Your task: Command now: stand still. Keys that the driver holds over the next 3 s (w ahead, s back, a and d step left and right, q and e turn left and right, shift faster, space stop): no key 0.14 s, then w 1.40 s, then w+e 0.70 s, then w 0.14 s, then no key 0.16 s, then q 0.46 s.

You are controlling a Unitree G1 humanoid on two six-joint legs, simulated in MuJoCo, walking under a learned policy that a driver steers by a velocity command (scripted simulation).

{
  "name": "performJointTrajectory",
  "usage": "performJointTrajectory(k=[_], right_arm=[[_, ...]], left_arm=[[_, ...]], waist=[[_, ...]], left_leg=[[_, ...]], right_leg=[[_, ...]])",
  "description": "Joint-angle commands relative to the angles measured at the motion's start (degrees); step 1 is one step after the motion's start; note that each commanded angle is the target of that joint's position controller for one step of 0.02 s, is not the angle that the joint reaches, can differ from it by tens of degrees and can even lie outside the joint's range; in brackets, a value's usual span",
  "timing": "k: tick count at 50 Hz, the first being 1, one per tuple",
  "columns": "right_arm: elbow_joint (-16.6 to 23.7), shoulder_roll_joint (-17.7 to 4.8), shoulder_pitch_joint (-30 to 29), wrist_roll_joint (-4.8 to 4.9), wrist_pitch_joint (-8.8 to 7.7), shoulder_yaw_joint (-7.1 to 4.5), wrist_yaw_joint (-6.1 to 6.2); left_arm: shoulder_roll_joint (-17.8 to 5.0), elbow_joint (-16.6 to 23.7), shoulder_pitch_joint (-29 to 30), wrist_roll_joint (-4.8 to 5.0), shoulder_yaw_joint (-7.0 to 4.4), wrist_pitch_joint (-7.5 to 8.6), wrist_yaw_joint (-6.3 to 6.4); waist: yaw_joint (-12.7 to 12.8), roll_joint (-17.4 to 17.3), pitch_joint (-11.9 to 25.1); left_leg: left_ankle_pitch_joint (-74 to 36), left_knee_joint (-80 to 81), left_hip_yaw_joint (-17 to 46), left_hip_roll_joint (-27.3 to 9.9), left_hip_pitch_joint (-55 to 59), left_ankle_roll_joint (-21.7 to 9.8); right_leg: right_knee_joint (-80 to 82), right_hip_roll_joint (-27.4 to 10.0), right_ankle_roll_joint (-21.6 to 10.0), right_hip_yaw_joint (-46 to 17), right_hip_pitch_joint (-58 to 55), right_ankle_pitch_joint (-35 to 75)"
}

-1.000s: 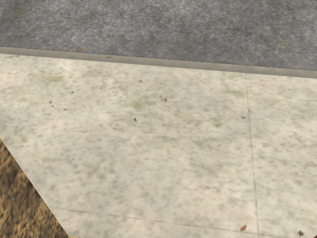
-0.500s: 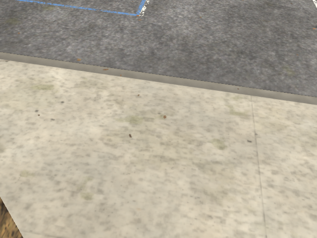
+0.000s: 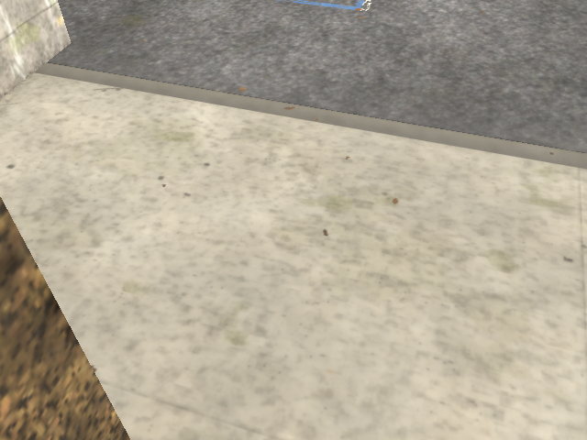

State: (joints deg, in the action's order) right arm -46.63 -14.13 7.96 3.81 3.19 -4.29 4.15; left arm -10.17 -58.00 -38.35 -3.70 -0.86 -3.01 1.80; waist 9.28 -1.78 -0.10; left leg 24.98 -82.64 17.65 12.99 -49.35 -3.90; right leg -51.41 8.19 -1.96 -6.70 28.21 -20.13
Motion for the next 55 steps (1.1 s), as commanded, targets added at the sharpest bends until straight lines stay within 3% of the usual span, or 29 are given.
performJointTrajectory(k=[1,3,5,7,10,13,15,18,20,21,22,23,24,25,26,27,28,31,34,37,40,43,47,48,49,50,52,54,55], right_arm=[[1.50,2.94,10.49,-1.44,2.92,0.68,-1.41],[5.55,6.72,6.56,-1.40,3.34,2.98,-1.79],[11.76,7.09,-2.81,-2.43,3.77,4.38,-1.33],[15.55,6.68,-9.37,-2.59,3.56,4.40,-2.21],[14.12,3.03,-6.82,-0.76,1.73,3.16,-4.48],[14.64,5.02,-8.16,-2.87,-0.43,3.94,-5.39],[14.95,8.01,-5.86,-2.58,-1.70,4.98,-6.24],[4.46,1.06,27.85,-2.61,-1.70,1.90,-6.40],[1.80,5.41,25.71,-1.29,-2.63,3.72,-5.10],[-5.06,4.11,47.46,-3.84,-2.96,2.08,-5.93],[-10.89,7.56,67.02,-3.97,-4.00,2.92,-6.59],[-10.84,10.34,64.19,-4.96,-6.05,5.88,-7.36],[-9.34,13.70,53.33,-4.18,-5.88,7.94,-7.14],[-8.05,-7.13,38.38,-1.33,-7.58,2.64,-5.44],[-1.64,-6.04,24.36,-5.09,-7.81,1.54,-4.34],[0.22,-2.00,19.09,-9.47,-6.35,2.70,-4.10],[0.10,-0.28,16.75,-8.78,-6.23,3.39,-3.51],[-1.89,2.43,23.33,-5.61,-5.77,6.30,-2.25],[-2.48,1.31,28.83,-4.14,-5.24,7.49,-1.44],[-7.24,1.05,37.80,-3.01,-5.14,5.48,-0.58],[-7.99,2.90,37.98,-1.54,-3.59,4.63,2.57],[-4.99,1.36,31.39,-0.99,-2.31,3.40,2.46],[-3.83,0.81,21.56,-1.64,-2.96,2.45,0.44],[-2.15,-0.69,14.59,-1.40,-3.37,2.08,-0.45],[-2.88,0.40,17.59,-0.61,-3.49,2.57,-0.30],[-5.90,1.62,18.99,-2.25,-3.84,2.09,-1.78],[-0.83,7.99,22.40,-2.67,-7.64,4.01,-4.42],[0.53,2.89,16.49,-1.21,-9.29,2.97,-3.51],[2.70,2.17,9.21,0.61,-8.89,3.05,-2.69]], left_arm=[[-2.42,12.91,22.21,-0.34,2.13,-0.38,0.42],[0.79,12.34,18.52,2.08,5.02,-0.44,0.87],[-1.32,11.17,7.24,3.56,3.97,-0.98,1.81],[-2.53,10.37,-0.20,2.23,2.50,-1.75,2.98],[-3.71,13.75,5.46,5.21,1.98,-2.38,3.09],[-1.65,11.78,1.72,6.14,1.36,-0.98,1.03],[-2.02,11.88,6.10,5.54,1.08,-0.85,1.54],[-9.26,19.45,34.52,3.90,-0.70,1.91,1.05],[-4.96,15.95,24.56,7.77,-0.54,0.78,1.99],[-7.22,16.48,33.93,3.93,-1.72,1.78,0.80],[-5.16,23.13,52.71,6.05,-2.09,2.44,0.02],[3.93,25.53,53.92,8.78,-0.31,3.31,-0.75],[12.60,24.17,40.94,9.60,1.02,4.48,-1.80],[15.23,29.20,28.15,10.75,1.03,5.15,-3.00],[1.98,25.51,30.64,12.99,-1.83,5.62,-2.67],[-2.33,24.08,35.99,11.40,-2.93,3.40,-2.28],[-5.01,22.11,34.06,9.22,-3.65,0.77,-2.95],[-1.34,25.65,34.87,4.61,-1.82,-1.13,-3.35],[-0.67,27.83,33.29,5.20,-1.27,-1.20,-2.69],[-3.11,29.63,38.99,4.19,-3.06,0.90,-2.26],[-1.65,30.92,44.89,3.80,-2.55,3.71,-4.31],[0.51,31.30,47.94,5.46,-1.57,5.61,-6.63],[-2.50,21.43,23.97,3.88,-3.51,5.06,-6.45],[-4.48,16.80,11.82,3.72,-4.58,5.27,-5.84],[-3.60,14.06,5.62,5.39,-4.85,5.50,-3.97],[-2.10,9.86,-4.78,5.53,-4.98,4.76,-3.15],[-3.48,6.66,-5.60,5.16,-3.00,6.29,-4.45],[-5.02,5.61,-2.85,4.11,-3.97,7.78,-5.58],[-8.35,5.77,5.48,2.43,-4.53,8.21,-4.93]], waist=[[-13.32,5.97,-4.59],[-12.19,4.04,-3.08],[-5.39,3.82,-2.52],[-1.46,8.13,0.29],[-4.36,11.74,-6.81],[-2.43,7.94,-7.88],[-6.01,9.99,-7.00],[-26.25,16.46,-0.37],[-19.07,1.74,-11.09],[-32.15,0.24,-5.60],[-43.28,-1.59,-10.49],[-38.21,-7.67,-17.15],[-23.80,-13.64,-14.44],[-5.99,-39.11,-15.80],[-4.21,-13.07,-18.35],[-5.50,2.48,-13.01],[-5.40,8.10,-9.20],[-7.34,6.82,-5.68],[-9.96,1.67,-7.18],[-16.88,-8.70,-6.84],[-21.37,-7.25,-7.67],[-23.81,-7.18,-6.93],[-11.72,-7.96,-1.34],[-3.46,-8.02,1.43],[-2.13,0.15,-2.01],[3.40,10.58,0.10],[-4.74,24.98,4.75],[-6.19,10.28,9.70],[-9.84,13.23,3.39]], left_leg=[[-15.50,-31.44,-4.59,5.09,-5.72,8.39],[-14.68,-37.89,-8.01,2.62,-1.37,11.23],[-11.47,-19.13,-10.39,-0.34,-7.28,11.85],[-8.42,1.77,-10.73,-4.18,-3.32,11.45],[-9.79,10.97,-14.74,-4.47,1.92,10.25],[-11.51,15.60,-18.44,-6.15,8.57,8.36],[-15.79,27.23,-20.16,-9.12,16.93,6.00],[-23.38,15.27,-28.95,-8.42,59.15,7.56],[-3.28,46.11,-24.47,-6.21,46.06,5.30],[-8.63,22.30,-26.32,-7.08,64.13,7.56],[8.73,34.34,-6.64,-10.02,61.52,6.26],[22.99,48.74,4.04,-11.17,41.51,6.91],[8.15,47.75,2.64,-10.75,36.16,9.81],[54.46,81.02,58.79,-25.59,27.61,-0.63],[56.44,80.62,64.50,-28.89,21.87,-4.32],[53.79,74.46,58.32,-26.49,14.94,-3.15],[48.02,62.45,47.95,-21.55,12.88,-1.78],[30.75,46.48,25.56,-18.32,8.44,-5.36],[21.21,47.53,17.73,-16.75,12.00,-8.77],[14.77,41.53,14.03,-14.99,32.77,-8.97],[15.49,35.61,8.83,-12.86,33.57,-9.31],[10.03,36.55,1.84,-10.41,25.64,-8.28],[2.56,15.62,-0.73,-11.62,16.64,-7.06],[-1.57,3.91,-1.43,-10.29,12.37,-6.06],[-10.96,-9.03,-6.78,-7.63,12.67,-2.58],[3.99,-33.39,-8.93,-2.40,-2.35,-0.28],[15.56,-46.33,-3.75,-6.48,-32.51,-1.98],[-4.57,-29.89,-2.37,-12.51,-29.64,-2.91],[-9.29,-16.57,-1.89,-17.98,-30.54,-1.97]], right_leg=[[25.00,-14.75,-8.54,-33.41,14.53,-17.91],[23.86,-13.63,-10.29,-27.41,13.19,-8.38],[23.25,-11.48,-10.48,-23.14,-3.42,-4.27],[26.17,-11.20,-9.87,-23.25,-15.60,-12.12],[33.00,-13.84,-7.46,-17.16,-7.83,-24.63],[34.53,-13.44,-7.30,-9.19,-8.44,-15.63],[36.98,-13.66,-7.06,-6.33,-6.48,-14.85],[35.08,-11.51,-5.53,2.91,22.79,-10.44],[22.08,-10.76,-7.03,3.00,19.66,-22.50],[6.43,-9.04,-6.25,3.72,33.05,-22.94],[-19.15,-0.61,-6.11,-6.00,43.68,-25.93],[-37.91,9.02,-7.40,-17.33,39.32,-27.45],[-47.36,7.61,-8.53,-20.73,36.50,-24.78],[-42.72,4.42,-11.06,-16.61,50.52,-25.51],[-38.93,-2.20,-8.26,-18.00,47.97,-0.51],[-41.98,-2.55,-5.26,-15.13,39.04,8.27],[-43.55,-4.62,-2.23,-14.38,36.13,12.69],[-42.20,-4.67,4.92,-8.38,26.52,27.67],[-43.24,-4.30,7.71,-3.51,23.42,26.74],[-27.17,-9.03,7.01,-5.91,33.26,24.38],[-3.20,-8.94,9.82,-0.66,27.23,43.06],[25.10,-5.98,8.92,3.77,5.86,47.53],[15.70,-8.13,2.78,4.69,-11.95,49.68],[19.14,-11.05,0.90,5.05,-23.38,50.56],[46.37,-14.03,-1.93,4.73,-27.89,42.22],[42.33,-17.77,-5.08,4.28,-47.05,46.63],[7.74,-20.85,-7.31,-3.14,-59.21,61.72],[18.22,-27.37,-12.80,-13.49,-43.80,20.66],[26.34,-33.64,-16.72,-31.51,-32.48,2.59]])
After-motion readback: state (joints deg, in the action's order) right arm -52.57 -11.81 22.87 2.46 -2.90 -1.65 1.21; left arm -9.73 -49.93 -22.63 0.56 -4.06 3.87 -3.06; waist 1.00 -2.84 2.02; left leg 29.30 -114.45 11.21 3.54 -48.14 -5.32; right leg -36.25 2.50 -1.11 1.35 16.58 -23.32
